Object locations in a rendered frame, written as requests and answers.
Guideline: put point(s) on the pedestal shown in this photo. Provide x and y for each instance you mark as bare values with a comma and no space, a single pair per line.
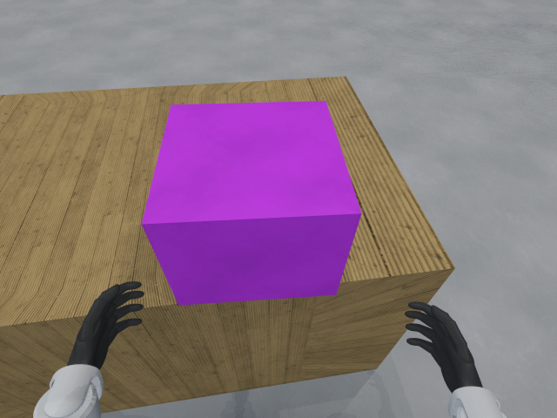
75,174

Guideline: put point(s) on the robot left forearm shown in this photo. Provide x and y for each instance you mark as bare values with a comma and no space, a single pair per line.
74,392

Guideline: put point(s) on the robot right forearm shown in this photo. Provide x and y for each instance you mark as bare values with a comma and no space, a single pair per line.
474,402

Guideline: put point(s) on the right robot hand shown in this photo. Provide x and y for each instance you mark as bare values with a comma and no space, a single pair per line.
448,346

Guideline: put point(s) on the carton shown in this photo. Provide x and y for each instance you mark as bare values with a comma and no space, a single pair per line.
251,201

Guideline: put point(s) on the left robot hand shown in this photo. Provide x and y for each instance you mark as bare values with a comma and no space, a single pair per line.
99,327

